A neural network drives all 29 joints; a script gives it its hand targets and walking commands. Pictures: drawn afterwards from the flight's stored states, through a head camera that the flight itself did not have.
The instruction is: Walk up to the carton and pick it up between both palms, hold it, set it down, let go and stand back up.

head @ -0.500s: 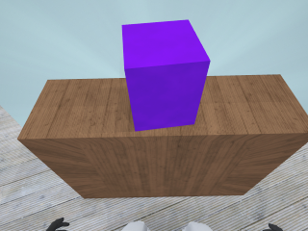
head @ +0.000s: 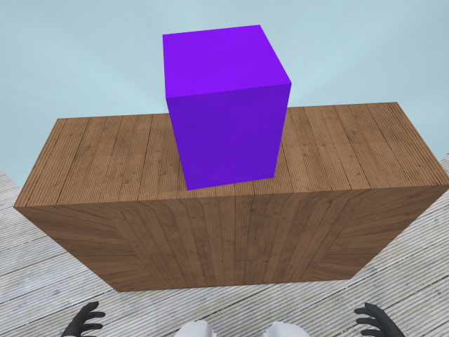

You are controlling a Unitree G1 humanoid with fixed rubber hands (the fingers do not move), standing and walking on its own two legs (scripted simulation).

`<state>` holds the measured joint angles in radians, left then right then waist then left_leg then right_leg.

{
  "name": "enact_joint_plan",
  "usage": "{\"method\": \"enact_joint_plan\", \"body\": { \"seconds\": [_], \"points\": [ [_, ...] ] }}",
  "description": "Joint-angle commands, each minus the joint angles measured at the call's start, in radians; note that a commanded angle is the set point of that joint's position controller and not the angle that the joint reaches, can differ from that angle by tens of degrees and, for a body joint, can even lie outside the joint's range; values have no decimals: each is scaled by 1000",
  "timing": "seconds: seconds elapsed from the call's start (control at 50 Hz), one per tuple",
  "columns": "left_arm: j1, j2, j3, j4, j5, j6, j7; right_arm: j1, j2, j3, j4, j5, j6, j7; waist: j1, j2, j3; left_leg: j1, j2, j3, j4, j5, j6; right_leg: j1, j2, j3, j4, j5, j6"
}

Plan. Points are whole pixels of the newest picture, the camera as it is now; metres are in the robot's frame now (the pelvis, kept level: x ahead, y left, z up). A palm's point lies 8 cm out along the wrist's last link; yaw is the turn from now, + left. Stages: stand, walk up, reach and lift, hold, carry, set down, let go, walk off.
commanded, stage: reach and lift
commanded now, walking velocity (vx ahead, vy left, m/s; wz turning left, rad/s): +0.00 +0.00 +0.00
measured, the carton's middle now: (222, 111) +0.55 +0.04 +0.09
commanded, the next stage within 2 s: none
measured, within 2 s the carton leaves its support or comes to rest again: neither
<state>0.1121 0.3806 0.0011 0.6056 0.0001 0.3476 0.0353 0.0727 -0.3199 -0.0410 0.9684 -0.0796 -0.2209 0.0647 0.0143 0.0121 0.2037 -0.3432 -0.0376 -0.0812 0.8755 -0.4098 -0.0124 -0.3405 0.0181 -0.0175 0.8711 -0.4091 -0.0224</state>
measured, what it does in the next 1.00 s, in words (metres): stands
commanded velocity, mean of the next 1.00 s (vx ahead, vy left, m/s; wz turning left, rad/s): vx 0.00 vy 0.00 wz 0.00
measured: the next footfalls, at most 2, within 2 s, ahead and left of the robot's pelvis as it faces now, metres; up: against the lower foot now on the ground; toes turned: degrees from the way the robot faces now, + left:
none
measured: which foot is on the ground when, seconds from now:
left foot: down 0.00-1.00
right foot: down 0.00-1.00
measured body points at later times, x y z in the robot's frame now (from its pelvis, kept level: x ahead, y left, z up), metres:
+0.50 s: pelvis -0.03 -0.01 +0.02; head +0.02 +0.01 +0.47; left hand +0.17 +0.27 -0.05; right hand +0.13 -0.27 -0.05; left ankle +0.05 +0.13 -0.70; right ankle +0.04 -0.11 -0.70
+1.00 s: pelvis -0.01 -0.02 +0.03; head +0.00 +0.00 +0.48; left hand +0.21 +0.22 +0.01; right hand +0.19 -0.25 +0.02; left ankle +0.05 +0.13 -0.70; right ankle +0.04 -0.11 -0.70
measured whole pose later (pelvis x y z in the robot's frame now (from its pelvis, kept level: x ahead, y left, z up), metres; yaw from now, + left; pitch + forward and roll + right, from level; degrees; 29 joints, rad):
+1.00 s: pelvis -0.01 -0.02 +0.03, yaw -1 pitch -4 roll +0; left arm 0.14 0.27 0.00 0.22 0.00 0.18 0.14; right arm 0.24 -0.23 -0.04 0.29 0.14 -0.05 0.09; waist 0.01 -0.06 0.10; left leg -0.27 -0.01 -0.08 0.55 -0.22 -0.01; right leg -0.28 0.04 -0.01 0.56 -0.21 -0.05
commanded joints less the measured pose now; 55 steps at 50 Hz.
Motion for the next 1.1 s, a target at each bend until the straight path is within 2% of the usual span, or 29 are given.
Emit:
{"method": "enact_joint_plan", "body": {
  "seconds": [0.0, 0.1, 0.14, 0.26, 0.32, 0.42, 0.46, 0.5, 0.52, 0.54, 0.58, 0.7, 0.74, 0.78, 0.8, 0.88, 0.96, 1.02, 1.08],
  "points": [
    [-82, 133, 176, -325, 81, -26, 26, 43, -204, -153, -196, 27, -46, -22, -35, -15, -308, -133, 103, 130, -325, 133, 26, 322, 11, -47, -181, 338, 0],
    [-19, 165, 197, -349, 53, -46, 19, 84, -150, -107, -312, 50, -34, -36, 6, -120, -330, -10, 40, 145, -321, 236, 13, 270, -30, 33, -298, 313, 16],
    [-12, 170, 199, -384, 36, -62, 27, 93, -130, -95, -355, 58, -32, -34, 17, -126, -347, 40, 31, 143, -338, 254, 12, 243, -39, 46, -332, 303, 20],
    [25, 139, 192, -476, 4, -126, 60, 140, -103, -81, -464, 87, -32, -8, 34, -68, -395, 94, 26, 149, -423, 220, 21, 263, -41, 49, -404, 213, 18],
    [31, 112, 174, -489, -7, -146, 73, 143, -108, -80, -508, 99, -24, 7, 32, -29, -391, 66, 40, 144, -482, 143, 36, 293, -32, 41, -423, 135, 14],
    [29, 55, 126, -511, -17, -175, 85, 132, -129, -74, -578, 135, -14, 26, 22, -3, -394, 63, 58, 113, -521, 12, 62, 285, -23, 33, -425, 70, -6],
    [21, 27, 99, -523, -17, -187, 91, 122, -148, -81, -596, 146, -9, 35, 16, 43, -392, -18, 87, 89, -571, -90, 78, 359, 5, 11, -382, 96, 5],
    [19, -8, 74, -525, 3, -206, 102, 121, -185, -95, -587, 157, -7, 45, 10, 159, -391, -277, 151, 65, -695, -231, 105, 624, 80, -39, -273, 224, 49],
    [20, -25, 74, -521, 20, -218, 103, 122, -208, -98, -582, 169, -11, 46, 5, 194, -391, -390, 173, 53, -728, -272, 119, 738, 103, -50, -227, 290, 60],
    [20, -35, 76, -520, 29, -229, 104, 121, -223, -102, -581, 177, -15, 47, 2, 204, -396, -457, 184, 49, -742, -277, 125, 807, 114, -51, -204, 326, 66],
    [9, -38, 80, -531, 19, -246, 106, 105, -219, -97, -610, 186, -16, 46, 5, 166, -404, -479, 171, 67, -730, -247, 125, 824, 106, -33, -218, 307, 66],
    [-18, -36, 81, -555, -56, -266, 113, 77, -136, -61, -752, 194, 24, 38, 18, -29, -389, -287, 97, 127, -650, -110, 110, 604, 26, 67, -390, 32, 47],
    [-24, -34, 78, -576, -91, -265, 114, 77, -96, -48, -802, 199, 47, 36, 21, -121, -384, -88, 57, 140, -582, -21, 86, 406, -37, 115, -494, -94, 24],
    [-24, -22, 86, -610, -127, -251, 107, 101, -43, -18, -858, 222, 72, 26, 18, -230, -380, 264, -14, 129, -455, 147, 54, 51, -145, 179, -629, -268, -29],
    [-19, -16, 93, -622, -130, -241, 104, 122, -31, -4, -874, 234, 86, 16, 18, -231, -371, 353, -24, 117, -427, 185, 52, -37, -167, 192, -663, -287, -47],
    [-27, -33, 82, -689, -135, -215, 120, 117, -26, 9, -892, 254, 129, 9, 36, -127, -340, 365, -9, 104, -469, 157, 38, -41, -150, 169, -660, -234, -41],
    [12, -91, 25, -761, -133, -209, 144, 128, -36, -6, -917, 278, 129, 28, 40, -20, -349, 305, 24, 92, -550, 79, 24, 56, -92, 105, -604, -75, -23],
    [69, -124, -15, -804, -132, -230, 160, 161, -51, -22, -935, 296, 108, 49, 42, 27, -381, 226, 52, 91, -601, 95, 16, 184, -34, 57, -551, 82, 1],
    [107, -146, -39, -854, -132, -259, 167, 177, -69, -35, -962, 319, 76, 61, 39, 25, -415, 239, 49, 92, -581, 170, 6, 193, -11, 42, -532, 167, -7]
  ]
}}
